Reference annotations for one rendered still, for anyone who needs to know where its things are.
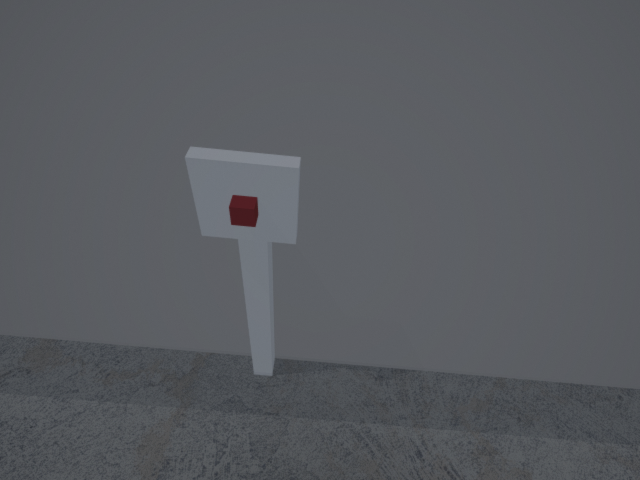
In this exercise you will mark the button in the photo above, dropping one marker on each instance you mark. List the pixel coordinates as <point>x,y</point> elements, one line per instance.
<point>243,210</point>

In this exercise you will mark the panel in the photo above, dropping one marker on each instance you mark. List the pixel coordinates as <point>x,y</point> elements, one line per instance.
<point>215,176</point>

